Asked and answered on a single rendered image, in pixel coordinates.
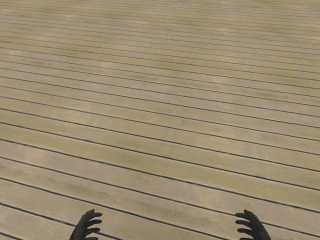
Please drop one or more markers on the robot right hand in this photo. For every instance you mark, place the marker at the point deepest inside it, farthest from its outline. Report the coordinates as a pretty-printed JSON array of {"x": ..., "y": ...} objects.
[{"x": 257, "y": 231}]

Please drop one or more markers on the robot left hand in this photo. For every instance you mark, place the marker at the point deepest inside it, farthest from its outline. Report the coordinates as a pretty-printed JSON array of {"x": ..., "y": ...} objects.
[{"x": 81, "y": 231}]

